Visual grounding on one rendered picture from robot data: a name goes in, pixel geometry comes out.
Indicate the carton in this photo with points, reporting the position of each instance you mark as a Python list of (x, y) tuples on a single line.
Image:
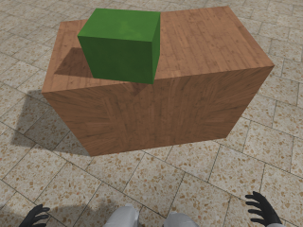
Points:
[(122, 44)]

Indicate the right robot hand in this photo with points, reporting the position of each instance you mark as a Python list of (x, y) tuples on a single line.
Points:
[(267, 212)]

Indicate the robot thigh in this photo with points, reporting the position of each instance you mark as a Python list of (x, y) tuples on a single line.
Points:
[(123, 216), (179, 220)]

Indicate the robot right thigh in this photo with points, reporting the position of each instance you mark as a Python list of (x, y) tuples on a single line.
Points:
[(179, 220)]

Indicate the pedestal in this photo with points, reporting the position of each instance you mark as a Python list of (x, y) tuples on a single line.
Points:
[(209, 69)]

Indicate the left robot hand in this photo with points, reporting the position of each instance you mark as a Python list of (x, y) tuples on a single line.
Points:
[(30, 218)]

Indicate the robot left thigh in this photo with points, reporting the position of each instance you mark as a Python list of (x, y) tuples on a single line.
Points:
[(123, 216)]

